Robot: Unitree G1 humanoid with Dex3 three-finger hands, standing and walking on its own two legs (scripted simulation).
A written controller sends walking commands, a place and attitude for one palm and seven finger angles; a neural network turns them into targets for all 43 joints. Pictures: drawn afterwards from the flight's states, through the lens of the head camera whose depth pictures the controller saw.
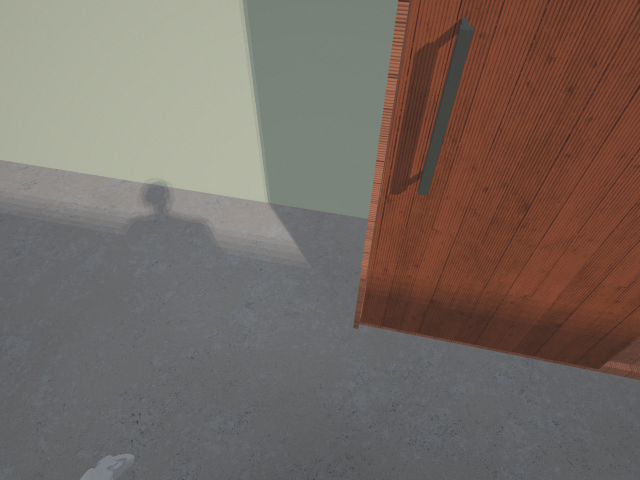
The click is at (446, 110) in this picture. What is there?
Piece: wardrobe's sliding door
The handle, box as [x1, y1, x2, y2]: [418, 18, 473, 195]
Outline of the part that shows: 467,18 462,18 459,26 418,189 418,193 427,195 473,31 472,26 468,24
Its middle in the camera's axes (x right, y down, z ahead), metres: +0.22 -0.22 +0.71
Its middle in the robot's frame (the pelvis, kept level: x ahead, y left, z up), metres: +0.70 -0.18 +0.10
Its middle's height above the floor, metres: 0.87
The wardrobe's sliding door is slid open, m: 0.00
